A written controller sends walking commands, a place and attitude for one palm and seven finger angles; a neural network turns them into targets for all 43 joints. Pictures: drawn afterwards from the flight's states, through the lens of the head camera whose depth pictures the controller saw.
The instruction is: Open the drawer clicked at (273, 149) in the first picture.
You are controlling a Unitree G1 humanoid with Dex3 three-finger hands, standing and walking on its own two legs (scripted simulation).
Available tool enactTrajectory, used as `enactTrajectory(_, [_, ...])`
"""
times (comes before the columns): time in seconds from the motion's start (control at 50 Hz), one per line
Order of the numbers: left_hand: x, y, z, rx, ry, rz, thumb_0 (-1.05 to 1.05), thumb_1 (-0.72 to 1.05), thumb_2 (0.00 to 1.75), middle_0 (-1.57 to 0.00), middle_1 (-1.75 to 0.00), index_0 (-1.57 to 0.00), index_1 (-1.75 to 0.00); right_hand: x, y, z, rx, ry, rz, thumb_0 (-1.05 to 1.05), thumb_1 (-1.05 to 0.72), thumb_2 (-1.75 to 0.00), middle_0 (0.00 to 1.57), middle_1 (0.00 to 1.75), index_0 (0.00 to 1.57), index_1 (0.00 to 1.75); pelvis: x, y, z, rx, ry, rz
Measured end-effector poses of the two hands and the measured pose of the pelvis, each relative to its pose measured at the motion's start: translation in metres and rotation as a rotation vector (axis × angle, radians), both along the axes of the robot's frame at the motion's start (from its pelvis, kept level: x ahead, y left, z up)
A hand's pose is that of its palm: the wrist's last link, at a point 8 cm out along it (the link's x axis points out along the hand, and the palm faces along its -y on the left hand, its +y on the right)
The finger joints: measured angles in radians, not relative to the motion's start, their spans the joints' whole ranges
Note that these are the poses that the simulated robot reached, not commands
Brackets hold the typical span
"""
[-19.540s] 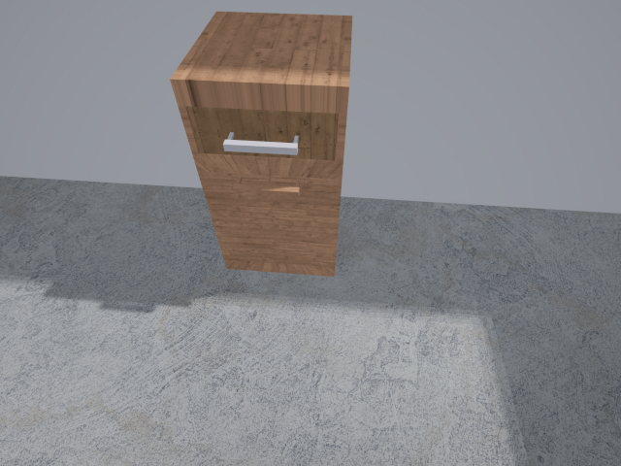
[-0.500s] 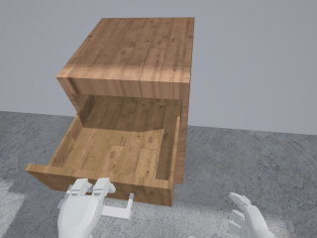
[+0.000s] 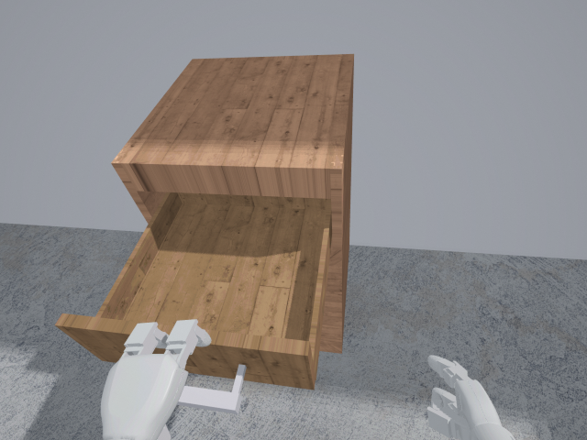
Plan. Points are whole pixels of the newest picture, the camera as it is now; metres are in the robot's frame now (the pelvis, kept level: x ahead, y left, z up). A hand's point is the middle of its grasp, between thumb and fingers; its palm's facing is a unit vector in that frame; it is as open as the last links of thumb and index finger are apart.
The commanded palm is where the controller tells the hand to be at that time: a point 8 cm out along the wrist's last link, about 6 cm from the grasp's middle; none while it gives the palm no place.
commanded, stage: lift the hand off the handle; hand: left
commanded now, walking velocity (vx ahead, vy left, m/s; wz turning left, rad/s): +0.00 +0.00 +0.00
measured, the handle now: (181, 379) +0.22 +0.21 -0.07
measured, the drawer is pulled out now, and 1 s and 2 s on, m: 0.29 0.29 0.29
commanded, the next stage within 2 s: draw the hand back to the body in 0.92 s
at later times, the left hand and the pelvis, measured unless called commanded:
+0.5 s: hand (165, 375) +0.19 +0.18 +0.06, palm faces +0.04 -0.18 -0.98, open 13.9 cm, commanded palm +0.16 +0.18 +0.11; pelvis +0.01 +0.00 +0.01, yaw -1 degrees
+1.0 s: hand (151, 369) +0.19 +0.19 +0.08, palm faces +0.04 -0.19 -0.98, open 13.9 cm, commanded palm +0.16 +0.19 +0.14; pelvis +0.01 +0.01 +0.02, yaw -1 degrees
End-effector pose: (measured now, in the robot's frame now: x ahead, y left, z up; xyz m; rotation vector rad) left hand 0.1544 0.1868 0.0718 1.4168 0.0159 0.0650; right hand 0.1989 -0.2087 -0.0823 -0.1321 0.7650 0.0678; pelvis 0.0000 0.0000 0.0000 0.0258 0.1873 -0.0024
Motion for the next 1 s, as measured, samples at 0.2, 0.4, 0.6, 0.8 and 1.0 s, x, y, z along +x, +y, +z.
enactTrajectory(0.2, [0.002,0.007,0.014,-0.002,0.022,0.024,0.0,-0.49,0.3,-0.32,-1.2,-0.32,-1.2,0.003,-0.005,0.012,-0.01,-0.005,-0.002,0.01,-0.91,-0.9,0.2,0.3,0.2,0.3,0.001,-0.006,0.01,-0.002,-0.028,0.002])
enactTrajectory(0.4, [0.008,0.002,0.03,-0.019,0.005,-0.017,0.0,-0.49,0.3,-0.32,-1.2,-0.32,-1.2,0.006,-0.008,0.016,-0.025,-0.006,-0.008,0.01,-0.91,-0.9,0.2,0.3,0.2,0.3,0.006,-0.002,0.014,-0.007,-0.031,-0.006])
enactTrajectory(0.6, [0.014,0.002,0.041,-0.016,-0.015,-0.015,0.0,-0.5,0.3,-0.32,-1.2,-0.32,-1.2,0.012,0.005,0.013,0.01,0.003,0.007,0.01,-0.91,-0.9,0.19,0.3,0.2,0.3,0.013,0.004,0.015,-0.008,-0.034,-0.011])
enactTrajectory(0.8, [0.01,0.006,0.057,-0.039,-0.021,-0.007,0.0,-0.49,0.3,-0.32,-1.2,-0.32,-1.2,0.022,0.017,0.022,0.035,-0.023,0.03,0.01,-0.91,-0.9,0.2,0.3,0.2,0.3,0.017,0.008,0.019,-0.013,-0.052,-0.015])
enactTrajectory(1.0, [0.01,0.009,0.057,-0.034,-0.01,-0.018,0.0,-0.5,0.3,-0.32,-1.2,-0.32,-1.2,0.024,0.022,0.029,0.022,-0.04,0.043,0.01,-0.91,-0.9,0.2,0.3,0.2,0.3,0.012,0.012,0.02,-0.018,-0.064,-0.016])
